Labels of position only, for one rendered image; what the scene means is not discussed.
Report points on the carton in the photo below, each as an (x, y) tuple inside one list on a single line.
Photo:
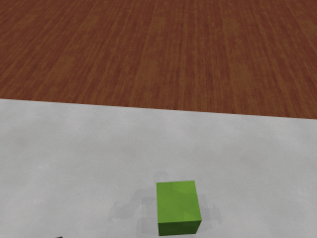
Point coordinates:
[(178, 208)]

